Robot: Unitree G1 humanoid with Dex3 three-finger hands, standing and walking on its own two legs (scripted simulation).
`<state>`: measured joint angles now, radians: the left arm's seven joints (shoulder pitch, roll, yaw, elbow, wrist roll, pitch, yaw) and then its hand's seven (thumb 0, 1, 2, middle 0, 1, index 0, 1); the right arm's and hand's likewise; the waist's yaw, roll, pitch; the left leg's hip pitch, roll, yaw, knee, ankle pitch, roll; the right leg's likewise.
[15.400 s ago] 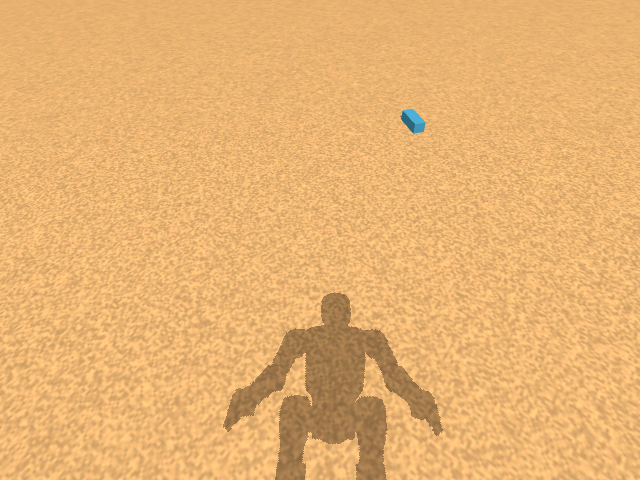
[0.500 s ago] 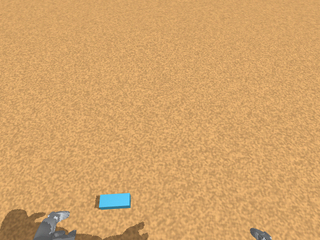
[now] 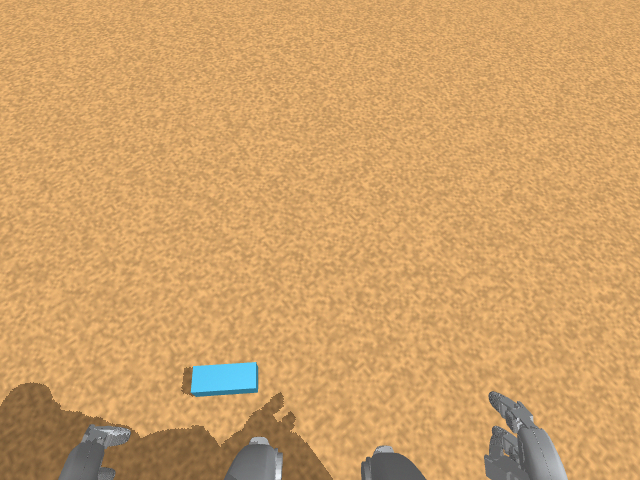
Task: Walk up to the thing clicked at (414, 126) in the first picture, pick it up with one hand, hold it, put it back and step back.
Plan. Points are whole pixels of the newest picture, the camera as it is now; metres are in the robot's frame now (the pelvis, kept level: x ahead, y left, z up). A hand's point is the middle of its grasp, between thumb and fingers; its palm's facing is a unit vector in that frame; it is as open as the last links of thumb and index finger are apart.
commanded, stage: rise first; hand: left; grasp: from above
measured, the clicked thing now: (226, 379) +0.38 +0.25 -0.66
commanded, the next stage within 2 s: none
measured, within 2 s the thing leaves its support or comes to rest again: neither
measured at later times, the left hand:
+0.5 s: hand out of the picture +0.12 +0.27 -0.21, palm faces -0.27 -0.78 -0.57, open 14.3 cm
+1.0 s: hand (164, 414) +0.26 +0.31 -0.40, palm faces -0.45 -0.31 -0.84, open 14.1 cm
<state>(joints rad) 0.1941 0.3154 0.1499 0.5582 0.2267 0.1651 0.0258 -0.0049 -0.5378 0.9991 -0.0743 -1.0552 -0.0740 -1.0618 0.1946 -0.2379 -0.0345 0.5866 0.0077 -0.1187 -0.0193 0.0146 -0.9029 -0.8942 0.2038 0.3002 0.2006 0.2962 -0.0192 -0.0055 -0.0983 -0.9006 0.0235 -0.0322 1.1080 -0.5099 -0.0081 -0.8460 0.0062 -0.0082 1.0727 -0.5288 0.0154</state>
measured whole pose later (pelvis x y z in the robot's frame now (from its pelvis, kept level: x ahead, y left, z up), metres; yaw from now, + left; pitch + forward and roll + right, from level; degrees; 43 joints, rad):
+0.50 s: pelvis -0.03 -0.01 -0.08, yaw +0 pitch +25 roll -2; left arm 0.22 0.38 0.13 0.45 0.37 0.13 0.02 -0.01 -0.58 0.96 -0.09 -1.06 -0.10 -1.06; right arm 0.14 -0.25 -0.02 0.54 0.01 -0.17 0.01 0.02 -0.95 -0.91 0.21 0.30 0.20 0.30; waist -0.01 0.01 -0.16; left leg -1.31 0.02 -0.06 1.46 -0.60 -0.02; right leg -1.25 0.00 -0.03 1.44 -0.64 0.01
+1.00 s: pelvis -0.09 -0.01 -0.27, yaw -4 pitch +34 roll -4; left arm -0.43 0.60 0.19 0.89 0.86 -0.21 0.14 0.00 -0.54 1.03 -0.10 -1.01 -0.09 -1.02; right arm 0.07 -0.28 -0.06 0.73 -0.03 -0.14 0.06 0.01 -0.90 -0.89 0.20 0.30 0.20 0.30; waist -0.01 0.01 -0.12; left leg -2.03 0.03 -0.10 2.10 -0.66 -0.03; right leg -1.97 0.04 -0.04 2.07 -0.69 0.01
